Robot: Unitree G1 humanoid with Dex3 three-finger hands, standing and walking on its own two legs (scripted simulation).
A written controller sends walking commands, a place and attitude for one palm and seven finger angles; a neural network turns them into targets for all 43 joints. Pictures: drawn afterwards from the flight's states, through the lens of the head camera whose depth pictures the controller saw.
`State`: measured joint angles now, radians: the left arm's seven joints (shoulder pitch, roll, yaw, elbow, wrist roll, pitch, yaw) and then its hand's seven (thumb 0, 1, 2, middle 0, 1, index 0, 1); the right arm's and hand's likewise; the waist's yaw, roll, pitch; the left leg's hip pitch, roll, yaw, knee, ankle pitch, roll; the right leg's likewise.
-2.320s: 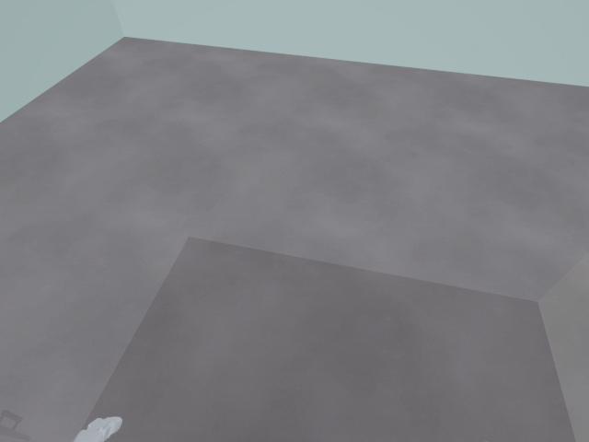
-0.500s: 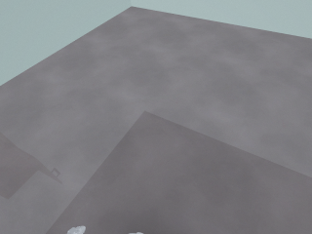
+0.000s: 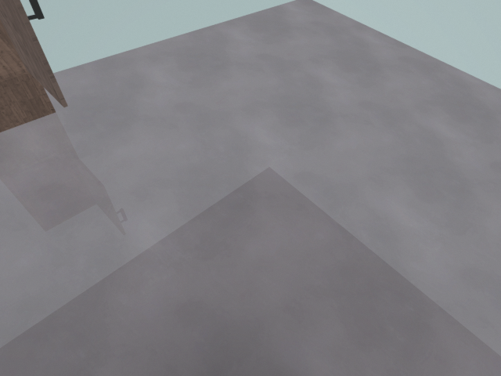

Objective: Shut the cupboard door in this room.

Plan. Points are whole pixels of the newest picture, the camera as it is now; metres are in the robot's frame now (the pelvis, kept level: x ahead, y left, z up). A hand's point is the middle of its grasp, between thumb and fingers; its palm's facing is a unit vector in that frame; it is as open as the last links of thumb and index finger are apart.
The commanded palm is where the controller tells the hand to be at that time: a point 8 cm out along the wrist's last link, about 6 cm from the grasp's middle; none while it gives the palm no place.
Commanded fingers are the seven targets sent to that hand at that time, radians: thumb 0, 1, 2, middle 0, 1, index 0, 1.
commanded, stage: turn or walk to find it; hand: left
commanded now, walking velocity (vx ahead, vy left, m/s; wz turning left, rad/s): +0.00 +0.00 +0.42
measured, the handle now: out of the picture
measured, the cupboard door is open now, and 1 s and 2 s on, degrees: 93 93 93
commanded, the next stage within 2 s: stand and wait in 0.70 s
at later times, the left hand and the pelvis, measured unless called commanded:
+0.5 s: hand out of the picture +0.05 +0.20 -0.14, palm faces +0.19 -0.95 -0.27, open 7.4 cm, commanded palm none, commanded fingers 0.00 0.90 0.90 -0.20 -0.30 -0.20 -0.30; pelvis -0.04 -0.01 +0.01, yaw +10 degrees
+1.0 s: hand out of the picture -0.15 +0.16 -0.17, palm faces +0.42 -0.88 -0.21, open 7.4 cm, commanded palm none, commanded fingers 0.00 0.90 0.90 -0.20 -0.30 -0.20 -0.30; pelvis -0.08 -0.02 +0.00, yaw +21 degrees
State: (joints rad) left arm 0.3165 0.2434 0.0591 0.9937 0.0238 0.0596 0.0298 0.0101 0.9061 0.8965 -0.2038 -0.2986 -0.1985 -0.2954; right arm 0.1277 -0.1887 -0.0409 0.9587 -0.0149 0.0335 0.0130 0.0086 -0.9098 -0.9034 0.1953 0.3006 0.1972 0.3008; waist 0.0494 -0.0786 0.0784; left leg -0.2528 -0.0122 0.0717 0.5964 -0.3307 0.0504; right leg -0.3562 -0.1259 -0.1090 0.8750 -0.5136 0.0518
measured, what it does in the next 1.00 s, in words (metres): steps on the spot, turning left: right foot, then left foot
